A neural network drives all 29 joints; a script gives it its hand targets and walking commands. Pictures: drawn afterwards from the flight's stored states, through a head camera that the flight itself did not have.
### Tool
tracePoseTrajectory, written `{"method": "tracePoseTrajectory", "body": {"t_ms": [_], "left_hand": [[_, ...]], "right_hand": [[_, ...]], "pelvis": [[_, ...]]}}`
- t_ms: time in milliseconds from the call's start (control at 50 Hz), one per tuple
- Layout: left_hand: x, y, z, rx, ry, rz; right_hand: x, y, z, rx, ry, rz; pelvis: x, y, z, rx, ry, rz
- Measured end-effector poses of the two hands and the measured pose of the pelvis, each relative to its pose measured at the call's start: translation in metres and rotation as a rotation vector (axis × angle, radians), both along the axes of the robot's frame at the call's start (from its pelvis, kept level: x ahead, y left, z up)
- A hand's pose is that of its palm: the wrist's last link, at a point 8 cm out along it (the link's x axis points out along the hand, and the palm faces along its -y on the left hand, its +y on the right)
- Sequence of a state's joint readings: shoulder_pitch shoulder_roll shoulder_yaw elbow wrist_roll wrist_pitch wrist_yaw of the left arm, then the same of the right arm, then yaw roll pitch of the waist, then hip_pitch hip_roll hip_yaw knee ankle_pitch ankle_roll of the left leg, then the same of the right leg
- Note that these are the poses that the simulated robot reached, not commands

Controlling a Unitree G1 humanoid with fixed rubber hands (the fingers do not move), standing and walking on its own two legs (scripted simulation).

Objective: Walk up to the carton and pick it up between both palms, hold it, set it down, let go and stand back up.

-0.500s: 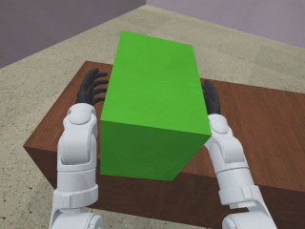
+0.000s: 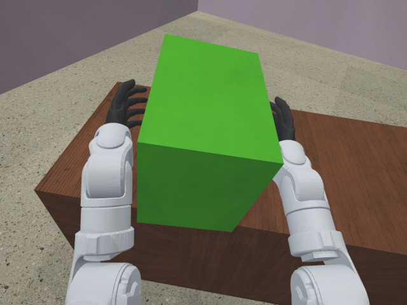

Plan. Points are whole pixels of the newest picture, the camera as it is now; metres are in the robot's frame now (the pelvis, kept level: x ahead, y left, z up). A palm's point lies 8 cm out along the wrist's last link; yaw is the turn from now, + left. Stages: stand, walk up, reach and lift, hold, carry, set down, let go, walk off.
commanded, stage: hold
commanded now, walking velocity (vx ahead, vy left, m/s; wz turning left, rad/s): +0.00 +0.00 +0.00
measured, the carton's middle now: (199, 135) +0.42 +0.00 +0.12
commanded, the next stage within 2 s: set down in 1.26 s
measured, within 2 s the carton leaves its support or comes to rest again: neither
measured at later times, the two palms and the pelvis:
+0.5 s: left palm (110, 127) +0.36 +0.16 +0.19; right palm (275, 137) +0.36 -0.14 +0.17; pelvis +0.01 +0.01 +0.00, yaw +0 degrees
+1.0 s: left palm (118, 124) +0.36 +0.14 +0.20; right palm (282, 137) +0.36 -0.15 +0.18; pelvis +0.01 +0.00 +0.00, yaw +0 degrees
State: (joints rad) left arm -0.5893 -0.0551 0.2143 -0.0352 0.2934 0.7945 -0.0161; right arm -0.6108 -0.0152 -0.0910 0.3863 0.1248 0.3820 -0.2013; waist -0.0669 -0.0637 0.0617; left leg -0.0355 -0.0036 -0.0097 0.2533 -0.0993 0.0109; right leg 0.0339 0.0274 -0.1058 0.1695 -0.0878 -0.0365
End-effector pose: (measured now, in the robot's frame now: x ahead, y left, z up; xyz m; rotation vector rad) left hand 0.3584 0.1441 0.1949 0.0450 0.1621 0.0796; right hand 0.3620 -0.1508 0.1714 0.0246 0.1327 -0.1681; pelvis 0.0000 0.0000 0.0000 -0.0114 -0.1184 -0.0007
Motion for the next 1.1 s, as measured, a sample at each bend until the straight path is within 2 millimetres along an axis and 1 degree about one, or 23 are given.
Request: {"method": "tracePoseTrajectory", "body": {"t_ms": [120,200,260,340,460,560,660,720,780,960,1100], "left_hand": [[0.000,-0.003,0.010,-0.014,-0.054,-0.017],[0.001,-0.001,0.015,-0.024,-0.063,-0.013],[0.004,0.004,0.013,-0.024,-0.048,-0.002],[0.004,0.010,0.006,-0.012,-0.025,0.013],[-0.002,0.014,-0.002,-0.002,-0.019,0.016],[-0.004,0.011,0.003,-0.003,-0.040,0.004],[-0.001,0.005,0.015,-0.002,-0.064,-0.003],[0.000,0.002,0.019,-0.001,-0.064,-0.003],[0.000,0.001,0.017,0.001,-0.050,-0.001],[-0.001,0.001,0.003,-0.005,-0.012,0.009],[-0.003,0.000,0.008,-0.010,-0.050,0.003]], "right_hand": [[-0.003,-0.004,0.016,-0.019,-0.055,-0.014],[-0.001,-0.002,0.022,-0.034,-0.063,-0.010],[0.005,0.003,0.020,-0.035,-0.048,0.000],[0.010,0.010,0.011,-0.020,-0.025,0.016],[0.005,0.013,0.003,-0.007,-0.019,0.021],[0.000,0.010,0.007,-0.012,-0.039,0.007],[-0.001,0.005,0.016,-0.009,-0.061,-0.001],[0.000,0.002,0.018,-0.012,-0.061,-0.002],[0.001,0.001,0.016,-0.012,-0.047,0.000],[0.002,0.001,0.003,-0.007,-0.011,0.009],[0.000,0.000,0.013,-0.017,-0.048,0.005]], "pelvis": [[0.007,0.000,0.000,0.002,0.000,-0.005],[0.009,0.000,0.000,0.003,-0.013,-0.011],[0.009,0.001,0.000,0.004,-0.016,-0.013],[0.011,0.002,0.000,0.002,-0.011,-0.009],[0.014,0.005,0.001,-0.001,-0.008,0.000],[0.015,0.007,0.000,-0.001,-0.010,-0.001],[0.012,0.008,0.000,-0.001,-0.020,-0.011],[0.011,0.008,0.000,-0.001,-0.026,-0.015],[0.010,0.007,0.000,0.000,-0.030,-0.016],[0.008,0.002,0.000,0.002,-0.026,-0.010],[0.008,-0.002,0.000,0.003,-0.018,-0.005]]}}
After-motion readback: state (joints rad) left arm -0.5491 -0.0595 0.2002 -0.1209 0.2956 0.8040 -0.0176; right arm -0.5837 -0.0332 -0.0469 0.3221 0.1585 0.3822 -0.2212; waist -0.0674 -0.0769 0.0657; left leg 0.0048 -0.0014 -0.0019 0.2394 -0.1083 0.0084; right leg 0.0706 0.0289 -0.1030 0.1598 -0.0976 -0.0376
